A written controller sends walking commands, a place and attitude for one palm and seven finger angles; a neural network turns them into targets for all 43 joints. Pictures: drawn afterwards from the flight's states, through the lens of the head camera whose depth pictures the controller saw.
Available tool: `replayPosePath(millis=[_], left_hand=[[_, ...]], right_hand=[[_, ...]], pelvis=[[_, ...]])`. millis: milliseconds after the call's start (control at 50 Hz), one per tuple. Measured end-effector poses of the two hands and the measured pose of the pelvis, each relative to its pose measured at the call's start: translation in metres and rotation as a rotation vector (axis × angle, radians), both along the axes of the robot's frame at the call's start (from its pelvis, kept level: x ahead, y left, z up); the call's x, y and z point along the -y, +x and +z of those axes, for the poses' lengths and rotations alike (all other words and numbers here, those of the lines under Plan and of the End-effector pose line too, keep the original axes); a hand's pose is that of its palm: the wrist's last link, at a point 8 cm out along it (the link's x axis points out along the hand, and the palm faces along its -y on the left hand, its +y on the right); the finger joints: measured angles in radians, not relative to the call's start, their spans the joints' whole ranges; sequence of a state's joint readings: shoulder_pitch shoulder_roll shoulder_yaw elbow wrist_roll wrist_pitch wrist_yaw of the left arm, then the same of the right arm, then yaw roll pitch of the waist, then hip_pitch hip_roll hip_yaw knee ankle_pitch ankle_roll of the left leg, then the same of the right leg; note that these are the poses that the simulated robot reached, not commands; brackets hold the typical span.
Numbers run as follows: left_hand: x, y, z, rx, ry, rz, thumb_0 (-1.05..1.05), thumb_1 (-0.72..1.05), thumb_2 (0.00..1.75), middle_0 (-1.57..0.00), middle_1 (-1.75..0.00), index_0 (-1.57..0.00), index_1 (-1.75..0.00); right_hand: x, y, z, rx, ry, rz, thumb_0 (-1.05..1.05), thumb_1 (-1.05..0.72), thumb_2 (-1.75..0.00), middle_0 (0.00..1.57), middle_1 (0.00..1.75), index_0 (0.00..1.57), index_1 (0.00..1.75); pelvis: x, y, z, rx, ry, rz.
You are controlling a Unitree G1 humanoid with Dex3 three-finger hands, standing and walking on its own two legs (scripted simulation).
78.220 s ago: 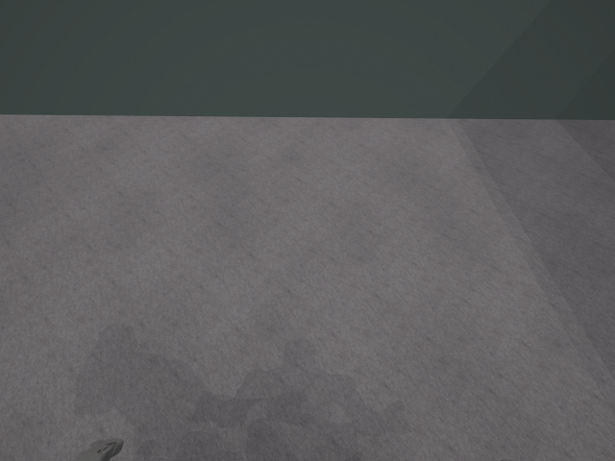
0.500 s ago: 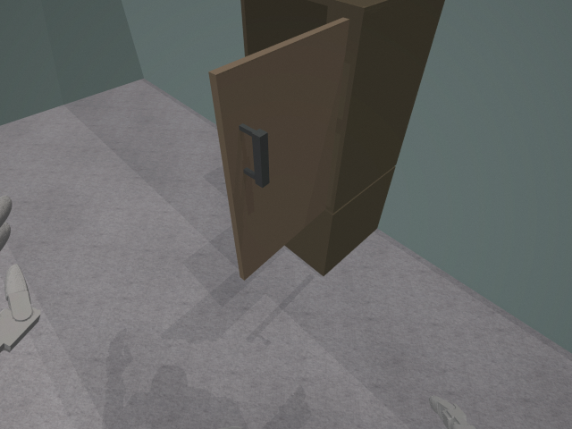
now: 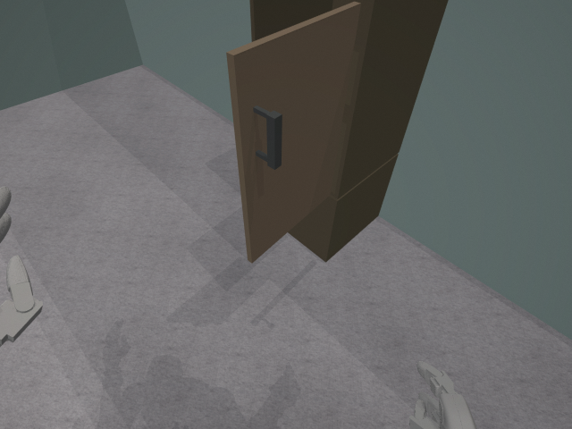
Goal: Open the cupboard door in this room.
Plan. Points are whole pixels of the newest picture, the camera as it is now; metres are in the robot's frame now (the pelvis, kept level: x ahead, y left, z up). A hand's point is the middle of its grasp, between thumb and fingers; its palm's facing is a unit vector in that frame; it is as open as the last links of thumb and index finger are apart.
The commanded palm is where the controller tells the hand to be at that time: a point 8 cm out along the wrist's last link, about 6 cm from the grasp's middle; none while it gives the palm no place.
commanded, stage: stop stepping back and stand still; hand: left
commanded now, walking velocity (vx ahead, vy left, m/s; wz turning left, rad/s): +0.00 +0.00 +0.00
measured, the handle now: (266, 137) +0.63 +0.08 +0.07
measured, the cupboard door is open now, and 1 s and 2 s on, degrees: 94 94 94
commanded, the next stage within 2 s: let the arm hang, fingers relaxed in 0.28 s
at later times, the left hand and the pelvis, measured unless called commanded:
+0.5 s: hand (85, 380) +0.18 +0.27 +0.01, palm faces +0.19 -0.86 -0.47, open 7.4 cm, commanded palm none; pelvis -0.03 +0.01 -0.01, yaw +2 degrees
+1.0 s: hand out of the picture -0.09 +0.19 -0.16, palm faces +0.07 -0.97 -0.25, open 7.3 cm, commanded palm none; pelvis -0.03 +0.00 +0.00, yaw +3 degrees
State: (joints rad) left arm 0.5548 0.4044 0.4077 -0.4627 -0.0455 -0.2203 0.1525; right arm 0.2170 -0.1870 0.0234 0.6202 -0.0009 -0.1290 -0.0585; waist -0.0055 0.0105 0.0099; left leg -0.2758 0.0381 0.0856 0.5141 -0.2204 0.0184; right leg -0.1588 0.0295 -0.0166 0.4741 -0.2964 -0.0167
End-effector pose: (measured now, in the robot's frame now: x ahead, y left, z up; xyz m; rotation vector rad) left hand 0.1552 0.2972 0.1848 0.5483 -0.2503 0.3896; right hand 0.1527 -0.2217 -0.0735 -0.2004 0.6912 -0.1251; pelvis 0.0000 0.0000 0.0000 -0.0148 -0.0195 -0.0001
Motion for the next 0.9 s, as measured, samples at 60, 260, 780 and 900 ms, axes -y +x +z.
replayPosePath(millis=[60,260,780,900], left_hand=[[-0.007,-0.005,-0.006,-0.036,-0.018,0.028,0.01,0.89,0.89,-0.21,-0.3,-0.21,-0.3],[-0.006,-0.016,-0.009,-0.053,-0.045,0.039,0.01,0.89,0.89,-0.21,-0.3,-0.21,-0.3],[0.071,-0.189,-0.338,-1.504,-0.655,0.224,-0.01,1.0,0.89,-0.21,-0.3,-0.2,-0.3],[0.064,-0.238,-0.324,-1.616,-0.652,0.331,0.0,0.95,0.89,-0.2,-0.3,-0.2,-0.3]], right_hand=[[-0.008,-0.004,-0.003,-0.015,0.008,0.011,0.01,-0.9,-0.9,0.2,0.3,0.2,0.3],[-0.01,-0.016,-0.002,-0.04,-0.01,0.026,0.01,-0.9,-0.9,0.21,0.3,0.2,0.3],[0.024,-0.174,-0.058,-0.69,-0.038,-0.064,0.0,-0.9,-0.9,0.2,0.3,0.2,0.3],[0.005,-0.201,-0.07,-0.776,0.031,-0.079,0.0,-0.9,-0.9,0.2,0.3,0.2,0.3]], pelvis=[[-0.004,-0.004,0.002,0.0,0.001,0.002],[-0.006,-0.014,0.005,0.0,-0.003,0.015],[0.004,-0.032,-0.004,0.014,-0.009,0.059],[0.0,-0.031,0.001,0.013,-0.007,0.055]])
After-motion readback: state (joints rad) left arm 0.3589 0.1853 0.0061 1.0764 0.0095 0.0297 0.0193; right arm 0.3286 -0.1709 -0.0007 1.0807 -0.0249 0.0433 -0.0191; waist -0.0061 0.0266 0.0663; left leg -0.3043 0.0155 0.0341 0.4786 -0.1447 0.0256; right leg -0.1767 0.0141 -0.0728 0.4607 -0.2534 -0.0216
